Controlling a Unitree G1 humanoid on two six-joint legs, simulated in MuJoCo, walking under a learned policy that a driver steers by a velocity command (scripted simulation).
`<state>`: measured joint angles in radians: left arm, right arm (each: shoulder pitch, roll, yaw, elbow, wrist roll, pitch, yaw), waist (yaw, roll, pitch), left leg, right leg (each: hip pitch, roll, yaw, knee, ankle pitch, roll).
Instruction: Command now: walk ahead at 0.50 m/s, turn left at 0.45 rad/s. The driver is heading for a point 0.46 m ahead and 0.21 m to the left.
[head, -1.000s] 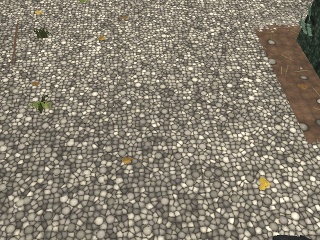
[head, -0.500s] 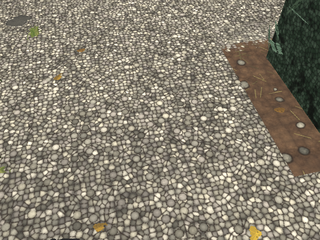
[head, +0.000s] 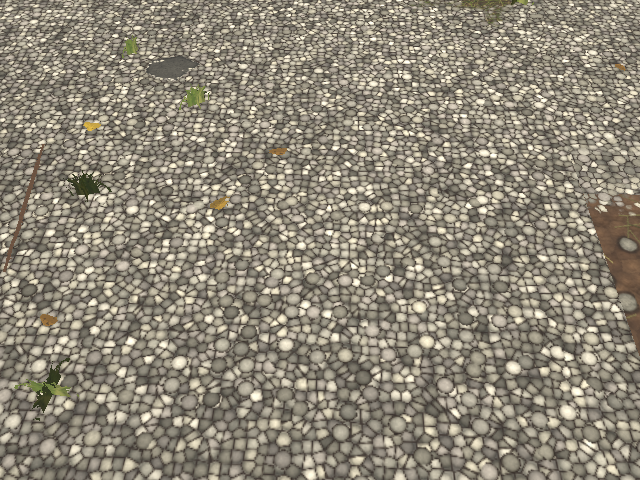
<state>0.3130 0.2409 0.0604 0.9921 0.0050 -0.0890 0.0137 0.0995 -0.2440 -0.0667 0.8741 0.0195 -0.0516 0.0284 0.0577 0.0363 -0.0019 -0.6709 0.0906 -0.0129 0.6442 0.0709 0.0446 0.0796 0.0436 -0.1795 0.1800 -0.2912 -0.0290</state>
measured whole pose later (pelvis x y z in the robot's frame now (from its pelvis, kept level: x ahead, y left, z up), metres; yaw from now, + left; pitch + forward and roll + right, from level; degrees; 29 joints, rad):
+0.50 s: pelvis +0.30 +0.05 +0.00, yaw +17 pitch +3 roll +0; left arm 0.00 0.27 0.06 0.77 0.00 -0.11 -0.01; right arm 0.33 -0.27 -0.08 0.80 0.02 -0.05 -0.01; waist -0.08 -0.03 0.02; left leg -0.11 -0.11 -0.15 0.38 -0.30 0.07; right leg -0.61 -0.05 0.09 0.53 0.06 0.04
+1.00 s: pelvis +0.45 +0.07 +0.00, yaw +22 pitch +0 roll -1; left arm 0.16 0.23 0.02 0.89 0.02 -0.03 -0.02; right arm 0.21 -0.24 -0.05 0.76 -0.02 0.03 -0.03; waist 0.02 0.00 0.01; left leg -0.29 0.03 -0.06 0.55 -0.26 -0.03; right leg -0.29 0.02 -0.04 0.50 -0.21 -0.01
